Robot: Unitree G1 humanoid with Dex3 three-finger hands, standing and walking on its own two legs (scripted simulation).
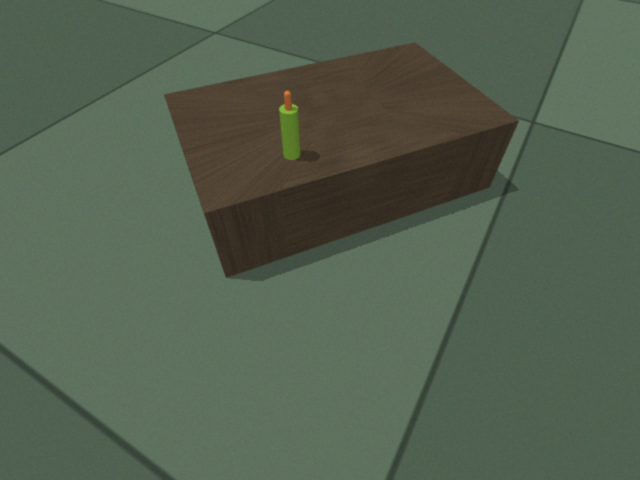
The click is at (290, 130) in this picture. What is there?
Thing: necked bottle
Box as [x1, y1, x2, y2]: [279, 91, 300, 159]
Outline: 285,91 285,103 279,107 283,155 288,159 295,159 300,154 297,107 291,103 290,92
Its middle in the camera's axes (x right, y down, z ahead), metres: -0.12 -0.38 +1.32
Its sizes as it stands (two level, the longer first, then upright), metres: 0.062 0.062 0.248
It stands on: a support 0.36 m high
